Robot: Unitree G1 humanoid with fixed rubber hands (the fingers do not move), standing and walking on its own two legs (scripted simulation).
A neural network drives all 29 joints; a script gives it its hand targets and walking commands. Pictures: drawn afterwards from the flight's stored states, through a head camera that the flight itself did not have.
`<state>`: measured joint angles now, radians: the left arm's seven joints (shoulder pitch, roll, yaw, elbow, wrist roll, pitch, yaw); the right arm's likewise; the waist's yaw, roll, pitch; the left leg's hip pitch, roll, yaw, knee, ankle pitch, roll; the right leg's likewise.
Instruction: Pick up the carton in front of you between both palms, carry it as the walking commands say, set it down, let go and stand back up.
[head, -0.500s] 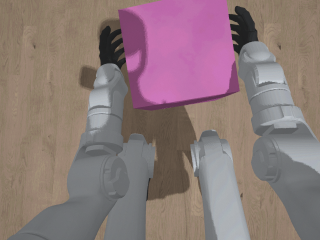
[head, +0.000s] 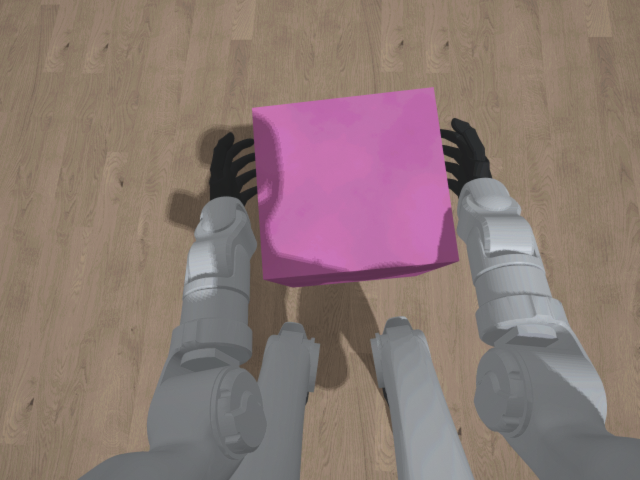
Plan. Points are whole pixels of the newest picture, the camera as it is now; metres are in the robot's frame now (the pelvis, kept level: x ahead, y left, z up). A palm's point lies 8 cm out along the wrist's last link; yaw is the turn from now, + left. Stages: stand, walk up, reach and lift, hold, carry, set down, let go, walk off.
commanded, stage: reach and lift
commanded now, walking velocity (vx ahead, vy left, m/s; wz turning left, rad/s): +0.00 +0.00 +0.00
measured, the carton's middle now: (349, 207) +0.45 -0.02 -0.13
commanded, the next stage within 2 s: hold in 2.00 s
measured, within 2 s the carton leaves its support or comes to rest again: neither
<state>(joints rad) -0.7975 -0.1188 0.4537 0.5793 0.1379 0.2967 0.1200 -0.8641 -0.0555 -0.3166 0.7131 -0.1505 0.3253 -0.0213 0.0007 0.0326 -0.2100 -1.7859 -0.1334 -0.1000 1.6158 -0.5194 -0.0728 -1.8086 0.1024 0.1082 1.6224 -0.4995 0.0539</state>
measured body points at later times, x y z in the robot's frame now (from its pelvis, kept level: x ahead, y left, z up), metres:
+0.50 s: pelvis +0.05 +0.00 +0.14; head +0.16 -0.01 +0.58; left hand +0.42 +0.14 +0.11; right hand +0.42 -0.16 +0.10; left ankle +0.09 +0.13 -0.51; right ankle +0.09 -0.13 -0.51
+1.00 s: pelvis +0.09 +0.00 +0.23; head +0.05 +0.00 +0.68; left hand +0.39 +0.15 +0.25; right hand +0.38 -0.15 +0.24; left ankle +0.09 +0.13 -0.51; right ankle +0.09 -0.13 -0.51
